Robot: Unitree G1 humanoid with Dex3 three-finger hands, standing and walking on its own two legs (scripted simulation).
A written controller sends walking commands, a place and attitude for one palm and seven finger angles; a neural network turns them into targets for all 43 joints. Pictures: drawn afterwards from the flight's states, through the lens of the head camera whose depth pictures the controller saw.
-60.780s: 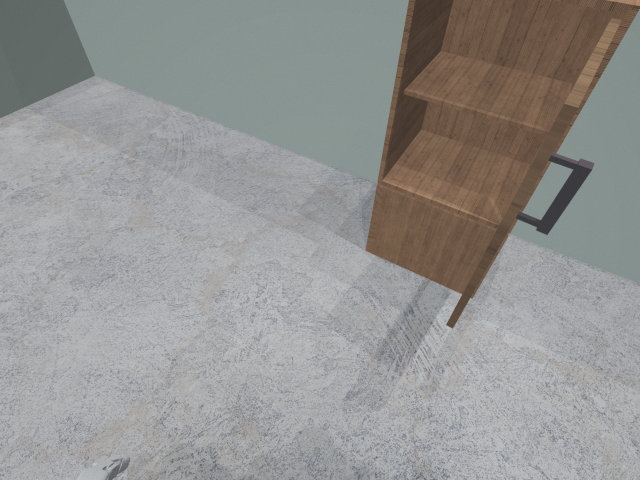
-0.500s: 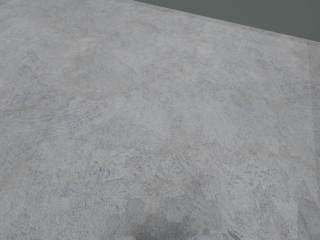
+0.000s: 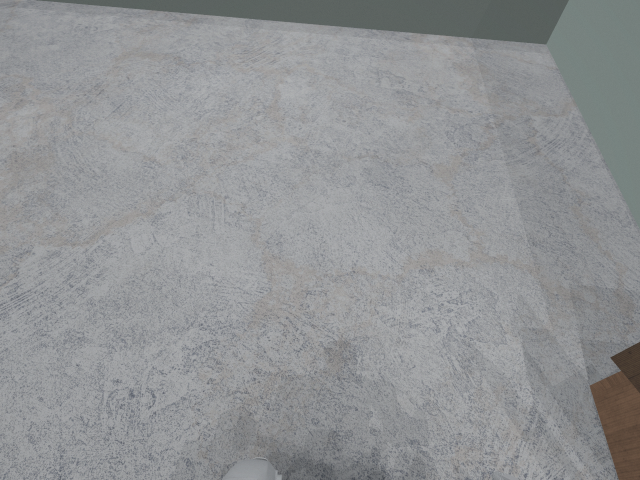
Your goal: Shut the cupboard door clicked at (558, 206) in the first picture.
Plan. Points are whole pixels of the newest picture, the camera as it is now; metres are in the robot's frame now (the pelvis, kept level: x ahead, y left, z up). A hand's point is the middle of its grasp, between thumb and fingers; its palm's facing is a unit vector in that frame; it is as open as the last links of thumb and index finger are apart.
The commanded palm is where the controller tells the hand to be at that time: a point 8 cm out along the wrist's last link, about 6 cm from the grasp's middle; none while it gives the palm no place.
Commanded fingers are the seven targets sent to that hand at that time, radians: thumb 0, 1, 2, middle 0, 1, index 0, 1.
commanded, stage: turn to face it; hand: left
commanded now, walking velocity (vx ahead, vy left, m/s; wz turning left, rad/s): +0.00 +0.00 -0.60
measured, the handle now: out of the picture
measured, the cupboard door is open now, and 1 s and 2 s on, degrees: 27 27 27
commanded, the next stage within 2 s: take the last steps up to it in 1.76 s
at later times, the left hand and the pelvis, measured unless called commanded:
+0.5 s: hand (196, 442) +0.18 +0.19 -0.15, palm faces -0.33 -0.92 -0.22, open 7.4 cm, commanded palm none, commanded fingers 0.00 0.90 0.90 -0.20 -0.30 -0.20 -0.30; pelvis -0.01 +0.03 +0.00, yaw -20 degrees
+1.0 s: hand (218, 454) +0.17 +0.16 -0.18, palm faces -0.50 -0.84 -0.19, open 7.4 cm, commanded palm none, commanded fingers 0.00 0.90 0.90 -0.20 -0.30 -0.20 -0.30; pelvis +0.01 +0.03 +0.00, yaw -34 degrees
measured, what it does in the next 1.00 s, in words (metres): steps on the spot, turning right: left foot, then right foot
